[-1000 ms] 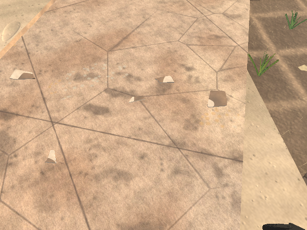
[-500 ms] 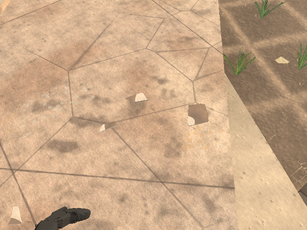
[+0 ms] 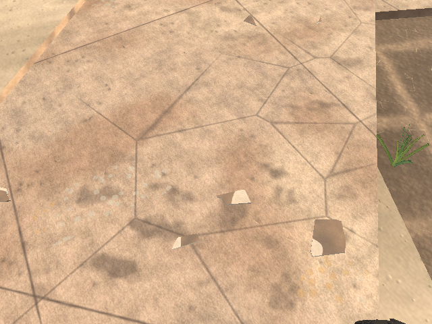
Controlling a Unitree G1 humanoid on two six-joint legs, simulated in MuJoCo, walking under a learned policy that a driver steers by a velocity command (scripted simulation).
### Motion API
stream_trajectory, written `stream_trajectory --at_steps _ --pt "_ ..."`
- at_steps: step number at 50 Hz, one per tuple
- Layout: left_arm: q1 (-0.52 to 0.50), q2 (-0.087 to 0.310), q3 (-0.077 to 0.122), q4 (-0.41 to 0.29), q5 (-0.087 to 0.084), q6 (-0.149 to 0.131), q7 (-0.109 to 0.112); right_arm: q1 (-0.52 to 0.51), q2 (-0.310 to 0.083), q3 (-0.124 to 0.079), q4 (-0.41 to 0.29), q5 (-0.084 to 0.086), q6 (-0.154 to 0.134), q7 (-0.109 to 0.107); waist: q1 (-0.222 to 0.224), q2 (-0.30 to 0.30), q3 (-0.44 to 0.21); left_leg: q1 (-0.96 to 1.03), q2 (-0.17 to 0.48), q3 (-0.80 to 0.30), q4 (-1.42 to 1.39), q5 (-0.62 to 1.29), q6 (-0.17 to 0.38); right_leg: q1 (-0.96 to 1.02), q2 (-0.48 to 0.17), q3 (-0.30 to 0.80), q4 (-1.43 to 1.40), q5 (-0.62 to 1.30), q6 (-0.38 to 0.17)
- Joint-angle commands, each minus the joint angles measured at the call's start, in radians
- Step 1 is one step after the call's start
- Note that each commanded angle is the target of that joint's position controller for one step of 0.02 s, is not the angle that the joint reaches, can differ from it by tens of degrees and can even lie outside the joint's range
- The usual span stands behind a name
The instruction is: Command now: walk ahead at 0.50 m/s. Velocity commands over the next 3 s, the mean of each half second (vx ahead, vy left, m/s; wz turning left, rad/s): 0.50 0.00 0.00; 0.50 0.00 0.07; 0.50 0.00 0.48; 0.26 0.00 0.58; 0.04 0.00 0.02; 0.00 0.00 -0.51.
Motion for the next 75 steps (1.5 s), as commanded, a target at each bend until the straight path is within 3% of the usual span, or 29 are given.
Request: stream_trajectory --at_steps 1,2,3,4,5,7,9,12,18,25,28,30,31,32,33,34,35,37,45,53,56,58,59,60,61,63,65,67,75 --pt "0.02 0.174 0.038 -0.013 0.004 -0.002 0.014 0.002 -0.099 -0.029 -0.056 0.001 -0.028 -0.013 -0.073 -0.116 0.031 0.099 -0.066 0.031 -0.076 -0.097 0.049 0.003 -0.3 0.097 0.138 0.862 -0.093" --pt "0.003 0.183 0.041 -0.01 0.002 0.003 0.013 0.148 -0.115 -0.041 -0.008 -0.003 -0.037 -0.021 -0.138 -0.101 -0.047 0.275 -0.102 0.048 -0.13 -0.086 0.073 -0.018 -0.273 0.069 0.299 0.947 -0.075" --pt "-0.004 0.172 0.036 -0.02 -0.003 0.002 0.013 0.336 -0.162 -0.059 0.052 -0.019 -0.048 -0.034 -0.207 -0.071 -0.162 0.548 -0.041 -0.017 -0.125 -0.063 0.11 -0.161 -0.234 0.038 0.518 0.808 -0.056" --pt "0.073 0.077 0.013 -0.063 -0.039 -0.002 0.005 0.476 -0.282 -0.092 0.07 -0.044 -0.05 -0.045 -0.203 0.13 -0.338 0.902 0.267 -0.438 -0.138 -0.149 0.223 -0.508 -0.109 -0.026 0.903 0.342 -0.004" --pt "0.08 0.12 0.028 -0.044 -0.027 0.0 0.007 0.476 -0.268 -0.094 0.08 -0.005 -0.034 -0.035 -0.199 0.181 -0.405 0.946 0.36 -0.764 -0.297 -0.134 0.28 -0.679 0.006 0.054 1.108 -0.202 0.0" --pt "-0.073 0.133 0.033 -0.078 -0.006 -0.002 0.001 0.271 -0.159 -0.067 0.058 0.016 -0.033 -0.029 -0.13 0.015 -0.102 0.65 0.277 -0.494 -0.355 -0.186 0.229 -0.762 -0.109 0.102 1.099 -0.047 -0.013" --pt "-0.085 0.105 0.03 -0.078 0.011 0.013 -0.008 0.227 -0.095 -0.048 0.078 0.019 -0.046 -0.029 -0.067 0.024 -0.006 0.453 0.183 -0.322 -0.425 -0.073 0.164 -0.67 -0.166 0.087 0.982 0.017 -0.004" --pt "-0.072 0.071 0.023 -0.069 0.018 0.04 -0.024 0.274 -0.097 -0.048 0.117 0.021 -0.068 -0.028 -0.039 0.027 -0.007 0.398 0.144 -0.221 -0.466 0.056 0.165 -0.63 -0.176 0.059 0.935 0.064 0.019" --pt "-0.334 0.064 0.012 -0.148 0.01 0.045 -0.032 0.367 -0.11 -0.048 0.174 0.025 -0.07 -0.026 -0.084 0.016 0.057 0.453 0.094 -0.116 -0.514 0.125 0.152 -0.754 -0.202 0.008 0.648 0.287 0.057" --pt "-0.512 0.072 0.006 -0.206 0.005 0.037 -0.026 0.477 -0.128 -0.048 0.237 0.01 -0.064 -0.042 -0.129 0.022 0.078 0.653 0.154 -0.107 -0.448 0.286 0.144 -0.753 -0.157 -0.018 0.434 0.279 0.014" --pt "-0.443 0.086 0.017 -0.192 0.006 0.026 -0.017 0.442 -0.148 -0.052 0.247 0.005 -0.059 -0.052 -0.079 0.034 0.042 0.69 0.164 -0.083 -0.313 0.563 0.12 -0.602 -0.101 -0.042 0.369 0.158 -0.035" --pt "-0.148 0.13 0.043 -0.092 0.018 0.007 0.0 0.416 -0.146 -0.049 0.244 0.01 -0.053 -0.05 0.044 -0.003 -0.117 0.58 0.102 -0.028 0.027 0.6 0.084 -0.218 -0.074 -0.038 0.284 0.18 -0.09" --pt "0.016 0.221 0.069 -0.063 0.045 0.001 0.014 0.43 -0.09 -0.032 0.203 0.032 -0.054 -0.044 0.082 -0.119 -0.257 0.311 0.029 0.019 0.352 0.244 0.052 0.085 -0.32 0.254 0.268 0.074 -0.161" --pt "0.029 0.282 0.085 -0.057 0.035 0.01 0.009 0.52 -0.043 -0.028 0.2 0.046 -0.053 -0.038 0.035 -0.285 -0.341 0.028 -0.15 -0.008 0.642 -0.486 0.029 0.231 -0.537 0.701 0.139 0.082 -0.277" --pt "-0.055 0.227 0.077 -0.062 -0.002 0.018 0.005 0.421 -0.13 -0.054 0.196 0.022 -0.047 -0.042 0.017 -0.132 -0.225 -0.05 -0.085 -0.125 0.698 -0.428 0.044 0.125 -0.478 0.65 0.109 0.032 -0.244" --pt "-0.15 0.169 0.061 -0.073 -0.009 0.016 0.002 0.356 -0.117 -0.053 0.173 0.021 -0.052 -0.036 -0.021 -0.099 -0.092 -0.061 -0.044 -0.121 0.666 -0.331 0.048 -0.025 -0.445 0.501 0.079 0.063 -0.214" --pt "-0.198 0.12 0.048 -0.075 -0.005 0.009 -0.004 0.329 -0.097 -0.05 0.171 0.02 -0.055 -0.031 -0.048 -0.068 -0.037 -0.025 -0.01 -0.116 0.609 -0.268 0.047 -0.131 -0.395 0.403 0.041 0.137 -0.177" --pt "-0.212 0.071 0.033 -0.052 -0.009 -0.004 -0.001 0.355 -0.067 -0.047 0.184 -0.003 -0.032 -0.02 -0.1 -0.099 -0.008 0.064 0.02 -0.106 0.538 -0.225 0.024 -0.252 -0.321 0.266 -0.002 0.239 -0.128" --pt "-0.065 0.101 0.037 0.025 -0.007 -0.028 0.004 0.129 -0.055 -0.043 0.116 0.006 -0.001 -0.001 -0.075 -0.085 0.061 -0.097 0.033 -0.073 0.326 -0.009 -0.023 -0.212 -0.275 0.077 -0.079 0.403 -0.112" --pt "0.025 0.099 0.031 0.073 0.003 -0.027 0.029 -0.065 -0.035 -0.022 0.039 0.001 -0.016 0.007 -0.028 -0.091 0.095 -0.065 -0.02 0.03 0.012 0.031 0.042 -0.021 -0.317 -0.069 -0.021 0.626 -0.077" --pt "-0.008 0.137 0.04 0.071 0.007 -0.016 0.042 0.026 -0.058 -0.036 0.055 -0.002 -0.02 0.002 -0.084 -0.125 0.029 0.078 -0.102 0.091 -0.023 -0.109 0.104 0.042 -0.333 -0.119 0.186 1.054 -0.06" --pt "-0.032 0.163 0.047 0.057 0.005 0.0 0.042 0.27 -0.108 -0.067 0.125 -0.011 -0.029 -0.006 -0.185 -0.112 -0.108 0.377 -0.157 0.081 -0.105 -0.122 0.164 -0.045 -0.319 -0.157 0.546 1.05 -0.038" --pt "-0.05 0.148 0.04 0.018 -0.001 -0.002 0.038 0.425 -0.194 -0.098 0.152 -0.027 -0.031 -0.018 -0.249 -0.029 -0.214 0.631 0.013 -0.154 -0.134 -0.199 0.23 -0.266 -0.29 -0.167 0.85 0.731 -0.011" --pt "-0.032 0.076 0.033 -0.042 -0.026 -0.014 0.015 0.405 -0.275 -0.124 0.135 -0.005 -0.014 -0.026 -0.187 0.257 -0.307 0.905 0.282 -0.741 -0.273 -0.189 0.404 -0.698 -0.026 -0.122 1.257 -0.151 0.053" --pt "-0.136 0.145 0.044 -0.068 -0.009 -0.023 0.011 0.376 -0.264 -0.121 0.136 0.018 -0.002 -0.024 -0.192 0.06 -0.271 0.891 0.265 -0.743 -0.322 -0.147 0.393 -0.836 -0.069 0.076 1.311 -0.132 0.036" --pt "-0.2 0.122 0.037 -0.092 -0.017 -0.044 0.007 0.278 -0.167 -0.099 0.13 0.018 -0.004 -0.032 -0.126 -0.073 -0.064 0.63 0.21 -0.515 -0.359 0.023 0.316 -0.819 -0.162 0.084 1.157 0.003 0.035" --pt "-0.188 0.102 0.036 -0.098 0.014 -0.01 0.007 0.231 -0.121 -0.083 0.127 0.025 -0.018 -0.04 -0.062 -0.072 -0.026 0.47 0.12 -0.392 -0.382 0.134 0.266 -0.704 -0.194 0.09 1.041 0.01 0.062" --pt "-0.183 0.087 0.034 -0.109 0.027 0.024 0.0 0.251 -0.137 -0.083 0.129 0.032 -0.035 -0.04 -0.046 -0.048 -0.028 0.421 0.082 -0.348 -0.395 0.179 0.262 -0.676 -0.197 0.075 0.967 0.006 0.089" --pt "-0.479 0.096 0.025 -0.232 0.015 0.043 -0.012 0.398 -0.177 -0.095 0.128 0.027 -0.034 -0.034 -0.145 0.01 0.016 0.492 0.03 -0.357 -0.404 0.163 0.189 -0.796 -0.174 0.054 0.599 0.29 0.129"
Next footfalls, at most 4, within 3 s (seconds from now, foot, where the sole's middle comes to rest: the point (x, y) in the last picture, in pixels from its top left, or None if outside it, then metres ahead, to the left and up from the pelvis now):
0.06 left None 0.21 0.10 -0.77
0.60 right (269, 315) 0.50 -0.08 -0.77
1.16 left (216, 225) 0.80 0.10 -0.77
1.70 right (237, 151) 1.14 0.04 -0.77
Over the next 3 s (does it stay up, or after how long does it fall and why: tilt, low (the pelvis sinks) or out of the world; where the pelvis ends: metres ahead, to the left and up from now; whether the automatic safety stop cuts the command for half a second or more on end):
stays up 0.97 0.08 0.01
